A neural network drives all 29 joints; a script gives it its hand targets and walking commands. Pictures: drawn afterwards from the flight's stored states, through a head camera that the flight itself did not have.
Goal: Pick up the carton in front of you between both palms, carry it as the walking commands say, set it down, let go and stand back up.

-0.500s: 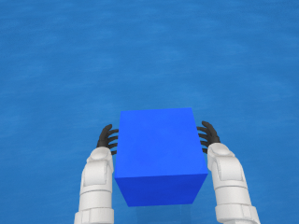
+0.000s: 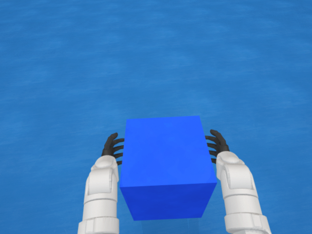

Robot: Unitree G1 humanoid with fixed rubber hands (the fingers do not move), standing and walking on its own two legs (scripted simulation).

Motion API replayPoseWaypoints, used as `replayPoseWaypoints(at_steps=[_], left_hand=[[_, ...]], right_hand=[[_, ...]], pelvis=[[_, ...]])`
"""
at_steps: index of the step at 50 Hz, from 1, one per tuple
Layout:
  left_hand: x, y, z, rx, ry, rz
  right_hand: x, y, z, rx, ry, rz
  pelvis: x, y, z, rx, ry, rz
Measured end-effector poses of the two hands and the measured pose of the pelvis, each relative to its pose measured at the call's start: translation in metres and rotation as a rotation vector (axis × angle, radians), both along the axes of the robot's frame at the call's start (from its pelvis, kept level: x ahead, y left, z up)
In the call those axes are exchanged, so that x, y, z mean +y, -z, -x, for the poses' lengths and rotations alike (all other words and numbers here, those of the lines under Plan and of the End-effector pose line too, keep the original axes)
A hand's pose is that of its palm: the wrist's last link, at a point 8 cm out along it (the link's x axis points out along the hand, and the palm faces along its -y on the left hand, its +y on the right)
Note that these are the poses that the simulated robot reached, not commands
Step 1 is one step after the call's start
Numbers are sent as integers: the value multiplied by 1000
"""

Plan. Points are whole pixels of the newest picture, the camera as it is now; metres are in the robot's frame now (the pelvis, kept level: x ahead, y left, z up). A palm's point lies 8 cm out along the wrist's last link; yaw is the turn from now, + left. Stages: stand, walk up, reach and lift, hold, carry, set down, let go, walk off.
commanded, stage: carry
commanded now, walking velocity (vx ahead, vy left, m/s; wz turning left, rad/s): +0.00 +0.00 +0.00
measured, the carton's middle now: (165, 170) +0.31 +0.00 -0.04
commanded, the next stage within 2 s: hold in 0.04 s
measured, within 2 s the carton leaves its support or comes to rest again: neither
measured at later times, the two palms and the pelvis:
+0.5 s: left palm (94, 180) +0.24 +0.17 +0.06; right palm (214, 159) +0.28 -0.12 +0.05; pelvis -0.03 -0.02 +0.01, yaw +8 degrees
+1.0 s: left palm (110, 165) +0.29 +0.15 +0.03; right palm (219, 152) +0.32 -0.15 +0.03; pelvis -0.04 -0.04 -0.01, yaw +8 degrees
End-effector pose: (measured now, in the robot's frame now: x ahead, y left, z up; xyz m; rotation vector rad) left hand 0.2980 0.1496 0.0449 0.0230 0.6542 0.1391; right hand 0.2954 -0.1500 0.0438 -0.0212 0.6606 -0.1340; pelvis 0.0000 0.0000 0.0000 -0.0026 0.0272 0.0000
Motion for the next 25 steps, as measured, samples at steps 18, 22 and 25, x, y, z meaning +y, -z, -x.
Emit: replayPoseWaypoints(at_steps=[18, 22, 25], left_hand=[[35, -6, 53, -12, -149, -5], [32, -10, 59, -15, -167, 3], [23, -11, 60, -7, -155, 2]], right_hand=[[39, -10, 4, -13, -166, 9], [36, -12, 7, -15, -171, -2], [27, -10, 13, -6, -152, -13]], pelvis=[[-9, -9, 20, -145, -119, -12], [-15, -7, 28, -170, -139, -13], [-20, -6, 32, -184, -148, -15]])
